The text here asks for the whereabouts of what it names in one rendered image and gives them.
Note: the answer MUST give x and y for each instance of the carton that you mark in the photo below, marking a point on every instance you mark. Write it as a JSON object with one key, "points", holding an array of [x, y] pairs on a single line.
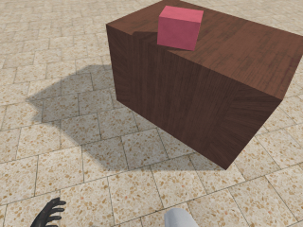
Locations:
{"points": [[179, 27]]}

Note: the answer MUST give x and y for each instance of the robot left hand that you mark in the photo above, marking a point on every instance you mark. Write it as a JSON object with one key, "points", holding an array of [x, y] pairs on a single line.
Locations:
{"points": [[44, 216]]}

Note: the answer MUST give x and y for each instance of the right robot thigh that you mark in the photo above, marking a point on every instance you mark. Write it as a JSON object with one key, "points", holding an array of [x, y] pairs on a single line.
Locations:
{"points": [[179, 217]]}

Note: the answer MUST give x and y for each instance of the pedestal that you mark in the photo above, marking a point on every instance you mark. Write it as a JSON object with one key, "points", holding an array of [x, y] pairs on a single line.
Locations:
{"points": [[213, 99]]}

